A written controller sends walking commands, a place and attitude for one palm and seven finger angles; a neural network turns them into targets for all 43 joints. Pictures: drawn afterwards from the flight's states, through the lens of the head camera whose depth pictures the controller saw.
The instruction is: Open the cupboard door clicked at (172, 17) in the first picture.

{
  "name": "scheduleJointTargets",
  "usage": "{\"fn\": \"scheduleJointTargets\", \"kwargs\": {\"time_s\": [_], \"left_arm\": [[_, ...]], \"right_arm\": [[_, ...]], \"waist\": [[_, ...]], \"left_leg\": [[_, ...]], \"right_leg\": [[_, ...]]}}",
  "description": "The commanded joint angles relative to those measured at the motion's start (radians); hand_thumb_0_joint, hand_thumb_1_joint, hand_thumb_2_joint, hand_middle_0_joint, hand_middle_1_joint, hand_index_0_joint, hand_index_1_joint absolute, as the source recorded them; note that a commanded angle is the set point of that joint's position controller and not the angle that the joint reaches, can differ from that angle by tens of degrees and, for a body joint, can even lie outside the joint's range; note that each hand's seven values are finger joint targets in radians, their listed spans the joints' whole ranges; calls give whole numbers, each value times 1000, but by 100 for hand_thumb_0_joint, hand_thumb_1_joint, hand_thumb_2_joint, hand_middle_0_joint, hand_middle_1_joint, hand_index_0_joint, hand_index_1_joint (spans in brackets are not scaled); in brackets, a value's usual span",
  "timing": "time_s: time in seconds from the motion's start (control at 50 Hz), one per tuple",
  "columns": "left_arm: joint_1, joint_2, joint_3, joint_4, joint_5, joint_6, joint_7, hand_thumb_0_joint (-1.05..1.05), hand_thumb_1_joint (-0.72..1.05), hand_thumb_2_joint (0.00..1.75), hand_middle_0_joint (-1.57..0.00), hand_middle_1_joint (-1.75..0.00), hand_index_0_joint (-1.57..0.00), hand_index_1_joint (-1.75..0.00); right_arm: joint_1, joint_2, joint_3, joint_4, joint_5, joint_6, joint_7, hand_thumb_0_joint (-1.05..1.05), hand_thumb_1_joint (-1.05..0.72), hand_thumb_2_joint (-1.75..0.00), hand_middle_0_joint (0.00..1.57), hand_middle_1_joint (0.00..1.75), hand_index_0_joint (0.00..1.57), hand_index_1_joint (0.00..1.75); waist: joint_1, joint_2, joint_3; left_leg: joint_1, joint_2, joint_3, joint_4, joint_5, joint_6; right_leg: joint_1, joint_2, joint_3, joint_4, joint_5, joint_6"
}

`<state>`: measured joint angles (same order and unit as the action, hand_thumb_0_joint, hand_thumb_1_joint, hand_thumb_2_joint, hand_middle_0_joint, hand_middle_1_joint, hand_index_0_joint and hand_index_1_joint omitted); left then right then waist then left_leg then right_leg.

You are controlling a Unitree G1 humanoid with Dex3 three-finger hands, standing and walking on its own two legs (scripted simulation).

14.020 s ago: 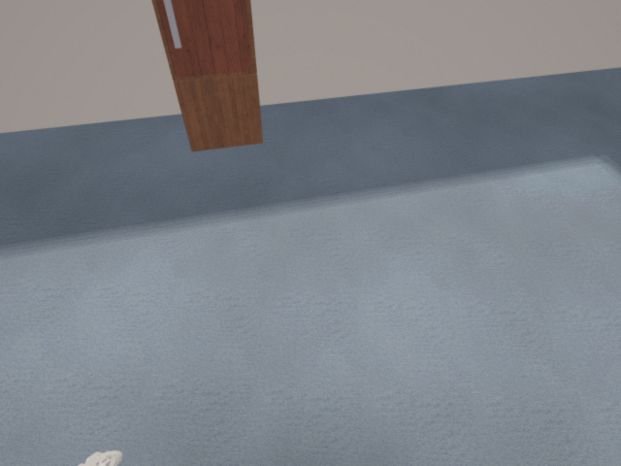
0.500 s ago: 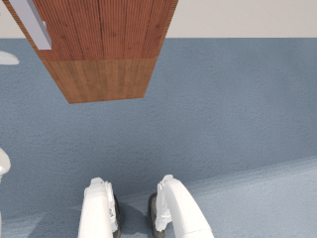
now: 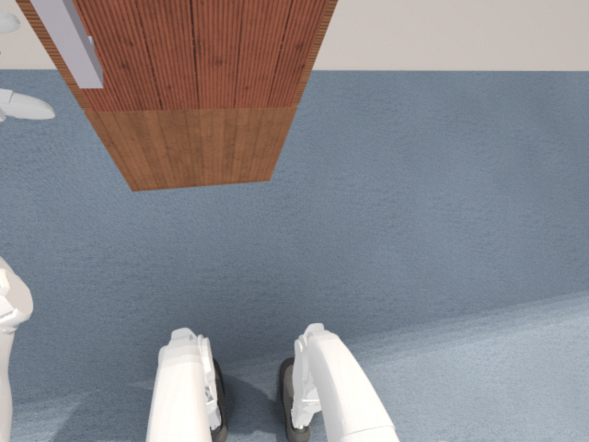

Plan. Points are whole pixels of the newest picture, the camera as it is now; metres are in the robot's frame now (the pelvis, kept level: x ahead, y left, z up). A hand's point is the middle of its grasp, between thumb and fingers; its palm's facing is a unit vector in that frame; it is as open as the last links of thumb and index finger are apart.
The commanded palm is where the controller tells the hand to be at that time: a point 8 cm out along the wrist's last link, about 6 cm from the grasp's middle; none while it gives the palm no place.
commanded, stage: slide the fingers in behind the handle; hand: left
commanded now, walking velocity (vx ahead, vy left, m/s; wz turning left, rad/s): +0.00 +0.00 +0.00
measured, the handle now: (62, 4) +0.60 +0.23 +0.06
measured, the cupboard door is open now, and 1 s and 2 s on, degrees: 0 0 0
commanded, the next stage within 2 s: close the thumb around the handle in 1.52 s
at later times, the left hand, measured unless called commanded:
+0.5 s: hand (41, 50) +0.54 +0.24 +0.05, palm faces +0.10 -0.99 -0.02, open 14.0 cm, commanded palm +0.53 +0.25 +0.05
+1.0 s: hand (76, 55) +0.54 +0.21 +0.05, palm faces +0.11 -0.99 -0.01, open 14.0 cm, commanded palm +0.53 +0.23 +0.05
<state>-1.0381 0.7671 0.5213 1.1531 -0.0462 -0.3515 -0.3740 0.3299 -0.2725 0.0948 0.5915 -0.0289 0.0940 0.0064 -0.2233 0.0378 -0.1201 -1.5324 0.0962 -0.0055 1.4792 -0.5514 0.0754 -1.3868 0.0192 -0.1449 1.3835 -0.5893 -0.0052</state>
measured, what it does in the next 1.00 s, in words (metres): stands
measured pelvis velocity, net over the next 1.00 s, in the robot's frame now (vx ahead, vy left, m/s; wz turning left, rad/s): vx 0.00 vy -0.02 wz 0.02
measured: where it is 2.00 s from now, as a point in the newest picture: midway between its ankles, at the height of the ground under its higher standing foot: (255, 416)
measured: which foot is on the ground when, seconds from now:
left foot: down 0.00-1.00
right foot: down 0.00-1.00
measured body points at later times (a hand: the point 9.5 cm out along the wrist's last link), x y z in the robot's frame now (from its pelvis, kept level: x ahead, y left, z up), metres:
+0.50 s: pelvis +0.00 -0.01 +0.01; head +0.20 +0.05 +0.41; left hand +0.53 +0.30 +0.06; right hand +0.01 -0.28 -0.09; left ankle +0.05 +0.08 -0.57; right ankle +0.03 -0.13 -0.57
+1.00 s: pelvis +0.00 -0.02 +0.01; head +0.19 +0.03 +0.41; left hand +0.53 +0.27 +0.05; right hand +0.02 -0.28 -0.10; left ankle +0.05 +0.08 -0.57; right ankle +0.03 -0.13 -0.57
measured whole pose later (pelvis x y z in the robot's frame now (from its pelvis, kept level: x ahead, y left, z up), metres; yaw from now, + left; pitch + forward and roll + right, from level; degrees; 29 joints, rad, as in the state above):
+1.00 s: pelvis +0.00 -0.02 +0.01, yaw +1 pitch +32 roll -6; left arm -1.00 0.59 0.44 1.16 -0.05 -0.42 -0.22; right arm 0.33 -0.26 0.07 0.62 -0.03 0.09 0.03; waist -0.21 0.05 -0.14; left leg -1.47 0.10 0.00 1.44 -0.54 0.04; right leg -1.35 0.02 -0.14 1.38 -0.59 -0.03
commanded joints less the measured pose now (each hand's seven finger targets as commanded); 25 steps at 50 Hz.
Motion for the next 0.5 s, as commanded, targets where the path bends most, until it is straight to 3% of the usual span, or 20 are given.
{"fn": "scheduleJointTargets", "kwargs": {"time_s": [0.0,0.04,0.08,0.16,0.2,0.24,0.3,0.32,0.36,0.4,0.46,0.48], "left_arm": [[-387,228,-6,-191,-29,-56,9,0,-50,30,-30,-120,-30,-120],[-397,243,1,-180,-22,-61,21,0,-50,30,-30,-120,-30,-120],[-434,243,0,-217,-18,-79,35,0,-50,30,-30,-120,-30,-120],[-400,242,11,-207,-13,-91,49,0,-50,30,-30,-120,-30,-120],[-379,197,-17,-207,-11,-87,55,0,-50,30,-30,-120,-30,-120],[-371,205,-3,-204,-12,-83,65,0,-50,30,-30,-120,-30,-120],[-414,168,-34,-240,-8,-92,78,0,-50,30,-30,-120,-30,-120],[-399,165,-35,-242,-5,-95,81,0,-50,30,-30,-120,-30,-120],[-404,115,-62,-238,-13,-102,84,0,-50,30,-30,-120,-30,-120],[-390,135,-36,-243,-22,-107,91,0,-50,30,-30,-120,-30,-120],[-375,120,-38,-207,-26,-108,102,0,-50,30,-30,-120,-30,-120],[-387,137,-33,-220,-18,-114,109,0,-50,30,-30,-120,-30,-120]], "right_arm": [[226,-234,-91,-12,-5,-7,-21,0,-90,-90,20,30,20,30],[228,-233,-88,-10,-5,-9,-23,0,-90,-90,20,30,20,30],[230,-232,-90,-7,-10,-15,-21,0,-90,-90,20,30,20,30],[234,-227,-92,-6,-12,-16,-15,0,-90,-90,20,30,20,30],[233,-224,-95,-8,-12,-10,-10,0,-90,-90,20,30,20,30],[233,-224,-96,-10,-11,-8,-9,0,-90,-90,20,30,20,30],[237,-221,-102,-3,-13,-9,-6,0,-90,-90,20,30,20,30],[237,-219,-102,-3,-13,-9,-6,0,-90,-90,20,30,20,30],[234,-213,-104,4,-13,-12,-2,0,-90,-90,20,30,20,30],[235,-216,-107,4,-13,-10,-4,0,-90,-90,20,30,20,30],[234,-211,-104,9,-11,-12,-3,0,-90,-90,20,30,20,30],[230,-210,-103,6,-13,-10,-4,0,-90,-90,20,30,20,30]], "waist": [[-15,266,-601],[-16,257,-579],[-16,291,-607],[-2,299,-623],[-2,307,-617],[0,276,-612],[-15,277,-619],[-5,289,-623],[-16,284,-613],[-6,261,-628],[-11,222,-600],[-3,247,-607]], "left_leg": [[769,-3,-188,-177,415,-48],[731,-6,-178,-177,383,-45],[763,-5,-185,-174,404,-48],[770,-7,-179,-170,441,-50],[800,-4,-184,-183,454,-55],[769,-7,-174,-182,433,-51],[789,-6,-176,-184,434,-50],[795,-8,-175,-187,442,-51],[799,-10,-172,-186,446,-49],[785,-13,-166,-186,444,-48],[730,-19,-145,-178,423,-39],[728,-20,-139,-176,434,-42]], "right_leg": [[26,37,47,-150,250,-24],[40,37,50,-151,237,-25],[24,35,51,-144,242,-27],[41,37,53,-138,258,-32],[31,36,49,-147,260,-30],[59,36,52,-151,258,-28],[52,35,55,-157,261,-26],[59,35,56,-159,262,-29],[53,35,58,-164,268,-30],[86,36,60,-168,270,-28],[114,37,69,-177,274,-25],[120,35,69,-172,278,-26]]}}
